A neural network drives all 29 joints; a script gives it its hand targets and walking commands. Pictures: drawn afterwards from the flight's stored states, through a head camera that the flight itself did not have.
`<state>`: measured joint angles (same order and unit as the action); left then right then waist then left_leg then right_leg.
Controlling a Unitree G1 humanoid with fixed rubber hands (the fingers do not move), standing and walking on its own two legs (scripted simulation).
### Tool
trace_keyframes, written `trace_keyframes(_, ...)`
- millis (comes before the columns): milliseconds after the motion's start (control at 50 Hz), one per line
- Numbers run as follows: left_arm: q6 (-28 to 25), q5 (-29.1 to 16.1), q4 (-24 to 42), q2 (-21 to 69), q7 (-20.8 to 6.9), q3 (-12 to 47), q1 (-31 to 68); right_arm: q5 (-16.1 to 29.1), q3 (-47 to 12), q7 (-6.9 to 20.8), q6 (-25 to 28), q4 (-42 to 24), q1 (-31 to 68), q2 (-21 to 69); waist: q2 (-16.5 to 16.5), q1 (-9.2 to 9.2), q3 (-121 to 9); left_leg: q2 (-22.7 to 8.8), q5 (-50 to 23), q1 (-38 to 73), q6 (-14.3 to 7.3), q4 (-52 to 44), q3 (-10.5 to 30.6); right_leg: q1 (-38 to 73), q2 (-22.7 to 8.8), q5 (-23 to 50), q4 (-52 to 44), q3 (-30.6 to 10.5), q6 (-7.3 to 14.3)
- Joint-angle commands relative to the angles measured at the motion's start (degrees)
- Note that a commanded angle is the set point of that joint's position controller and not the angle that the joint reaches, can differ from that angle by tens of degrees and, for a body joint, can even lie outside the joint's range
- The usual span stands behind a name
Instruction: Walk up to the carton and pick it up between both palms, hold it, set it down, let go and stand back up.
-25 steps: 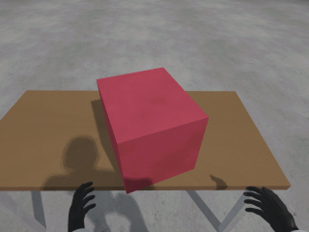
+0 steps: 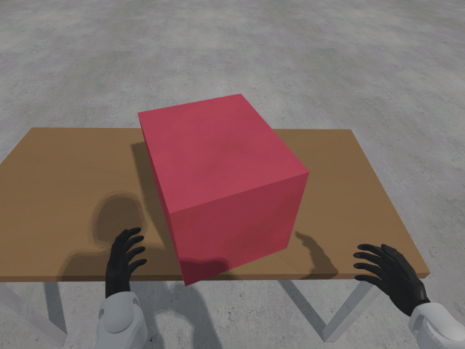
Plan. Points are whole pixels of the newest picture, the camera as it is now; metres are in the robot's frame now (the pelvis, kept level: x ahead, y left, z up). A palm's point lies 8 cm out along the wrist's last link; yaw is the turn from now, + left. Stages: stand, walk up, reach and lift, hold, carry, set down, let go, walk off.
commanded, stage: reach and lift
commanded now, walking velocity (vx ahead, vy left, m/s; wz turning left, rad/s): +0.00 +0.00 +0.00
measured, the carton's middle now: (215, 183) +0.49 +0.05 +0.01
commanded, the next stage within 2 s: none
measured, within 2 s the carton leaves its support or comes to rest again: neither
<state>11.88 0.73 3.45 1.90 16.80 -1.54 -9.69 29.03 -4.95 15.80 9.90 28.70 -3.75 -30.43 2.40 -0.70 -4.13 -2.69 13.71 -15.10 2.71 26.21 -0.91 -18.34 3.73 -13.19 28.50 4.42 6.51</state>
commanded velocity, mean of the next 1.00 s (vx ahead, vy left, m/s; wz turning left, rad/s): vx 0.00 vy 0.00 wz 0.00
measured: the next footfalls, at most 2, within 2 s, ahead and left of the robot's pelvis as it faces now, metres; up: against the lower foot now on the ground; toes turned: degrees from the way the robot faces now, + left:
none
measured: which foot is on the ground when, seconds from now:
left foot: down 0.00-1.00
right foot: down 0.00-1.00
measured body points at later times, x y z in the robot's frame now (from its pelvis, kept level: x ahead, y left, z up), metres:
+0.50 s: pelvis +0.00 +0.03 +0.01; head +0.03 +0.03 +0.46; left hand +0.30 +0.22 +0.08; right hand +0.34 -0.25 +0.06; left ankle +0.00 +0.16 -0.74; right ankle +0.02 -0.04 -0.74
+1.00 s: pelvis -0.01 +0.01 +0.01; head +0.03 -0.02 +0.46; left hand +0.33 +0.22 +0.12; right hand +0.41 -0.24 +0.10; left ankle +0.00 +0.16 -0.74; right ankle +0.02 -0.04 -0.74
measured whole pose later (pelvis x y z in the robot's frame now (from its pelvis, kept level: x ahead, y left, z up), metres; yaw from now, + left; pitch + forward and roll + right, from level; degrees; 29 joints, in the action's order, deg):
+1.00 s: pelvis -0.01 +0.01 +0.01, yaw -2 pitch +8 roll +1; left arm 37.9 -6.1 -1.0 -1.7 16.5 -10.4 22.4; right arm 26.1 -3.1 13.9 -12.0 39.1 34.3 -35.5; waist -2.6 -7.4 -3.7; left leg -3.6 9.0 -18.9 2.7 20.6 -2.8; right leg -20.8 5.0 -5.4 18.5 2.3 5.7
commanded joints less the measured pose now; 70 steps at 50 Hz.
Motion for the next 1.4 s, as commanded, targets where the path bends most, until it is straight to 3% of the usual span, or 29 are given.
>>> trace_keyframes(0, -0.6, 0.4, 13.5, -1.3, 0.0, -0.7, 12.0, 1.4, 6.8, 0.0, 1.7, -9.7, 14.7, -16.6, 7.1, -0.7, -9.5, 3.2, -3.4, -2.8, -2.4, -2.1, 1.2, 10.8, -8.1, 7.5, -10.2, -16.1, -5.6)
trace_keyframes(40, 0.5, 0.2, 13.2, -0.7, 0.2, -0.5, 14.0, 1.4, 6.8, 0.3, 0.9, -10.2, 17.4, -16.8, 7.7, -1.37, -9.9, 2.9, -3.0, -2.9, -2.4, -2.6, 1.1, 10.7, -7.5, 7.3, -10.4, -15.5, -5.2)
trace_keyframes(200, 4.1, 0.1, 16.6, -0.7, 0.5, -0.8, 18.1, 2.6, 8.1, 0.7, -1.3, -9.1, 24.6, -20.7, 5.8, -2.41, -14.2, 2.3, -10.3, -0.8, -1.2, -2.6, 0.8, 13.7, -4.4, 18.1, -8.5, -12.5, -3.6)
trace_keyframes(240, 5.2, 0.0, 17.4, -0.2, 0.6, -0.5, 17.7, 2.6, 8.6, 1.0, -2.0, -7.3, 24.1, -21.8, 5.6, -1.71, -14.7, 2.2, -11.1, 0.1, -1.1, -2.6, 1.1, 14.2, -3.9, 18.5, -8.7, -12.3, -3.2)
trace_keyframes(380, 9.4, -1.1, 18.7, -0.4, 1.1, -0.8, 23.9, 2.4, 9.1, 1.4, -4.6, -4.5, 32.9, -23.6, 4.2, -2.61, -18.4, 1.7, -15.3, 3.3, -0.4, -2.4, 1.4, 14.0, -1.2, 22.1, -7.7, -9.7, -1.3)
trace_keyframes(480, 12.8, -1.5, 20.5, -1.0, 1.0, -0.5, 26.3, 2.7, 9.7, 1.3, -6.9, -2.9, 36.6, -25.1, 2.5, -2.21, -19.7, 1.6, -20.4, 6.2, 0.5, -1.9, 1.8, 14.5, 0.3, 26.8, -7.6, -8.5, -0.4)
trace_keyframes(540, 14.6, -2.1, 20.3, -2.1, 0.9, -1.4, 30.8, 2.3, 10.0, 1.2, -8.4, -2.5, 41.5, -25.3, 1.6, -2.48, -20.4, 1.7, -19.5, 5.5, 0.5, -2.7, 1.9, 15.5, 0.2, 25.4, -8.1, -8.7, -0.4)
trace_keyframes(680, 18.9, -3.2, 16.1, -4.6, 0.5, -4.5, 37.9, 0.4, 9.1, 0.3, -12.7, -1.6, 50.0, -23.8, 3.5, -4.04, -20.7, 2.0, -16.4, 2.4, -0.3, -4.8, 1.3, 18.0, -0.9, 24.0, -9.2, -9.9, -1.7)
trace_keyframes(740, 20.3, -3.9, 14.6, -5.4, 0.3, -5.6, 40.3, 0.2, 8.4, -0.1, -14.2, -1.5, 53.3, -23.3, 2.7, -5.0, -21.8, 2.1, -15.4, 1.3, -0.4, -5.4, 1.2, 18.7, -1.0, 22.8, -9.5, -10.3, -1.9)
trace_keyframes(820, 22.0, -5.2, 12.3, -7.7, 0.1, -7.5, 46.9, -1.4, 9.2, -1.0, -16.5, -1.0, 58.9, -22.5, 4.0, -5.18, -24.2, 2.1, -12.4, -1.3, -1.0, -6.3, 1.1, 20.5, -2.3, 20.4, -10.2, -11.7, -3.2)
trace_keyframes(940, 23.4, -6.6, 7.7, -10.5, -0.3, -10.4, 53.2, -2.7, 7.7, -2.2, -19.4, -0.8, 65.6, -21.0, 7.6, -7.04, -26.8, 2.4, -8.1, -6.4, -1.7, -7.6, 1.0, 22.3, -4.2, 16.8, -10.7, -13.7, -5.9)
trace_keyframes(1000, 23.5, -7.4, 6.3, -11.8, -0.6, -11.6, 55.7, -3.0, 6.5, -2.8, -20.3, -1.2, 68.5, -19.9, 9.1, -7.72, -29.7, 2.6, -8.7, -8.8, -1.6, -7.5, 1.0, 24.4, -5.4, 19.0, -10.5, -14.9, -7.3)
trace_keyframes(1120, 24.1, -8.8, 1.1, -14.1, -1.1, -11.9, 61.0, -3.0, 5.5, -3.9, -22.2, 1.4, 73.7, -19.9, 10.8, -7.08, -32.7, 3.0, -8.0, -12.8, -1.4, -7.5, 1.4, 26.8, -6.8, 20.5, -10.0, -15.6, -9.2)
trace_keyframes(1240, 24.0, -8.9, 0.6, -15.7, -1.6, -12.7, 65.3, -2.6, 4.5, -4.5, -22.9, 2.6, 77.5, -19.9, 10.0, -7.36, -36.7, 3.2, -10.6, -14.2, -0.8, -7.2, 1.2, 29.6, -7.2, 26.8, -8.8, -15.0, -10.2)
trace_keyframes(1380, 24.3, -8.0, -0.1, -15.5, -1.1, -12.9, 69.2, -2.5, 4.2, -4.7, -23.1, 4.8, 82.7, -20.4, 8.8, -8.06, -39.2, 3.2, -14.1, -13.6, -0.2, -7.3, 0.6, 31.3, -6.0, 33.4, -6.9, -12.3, -9.8)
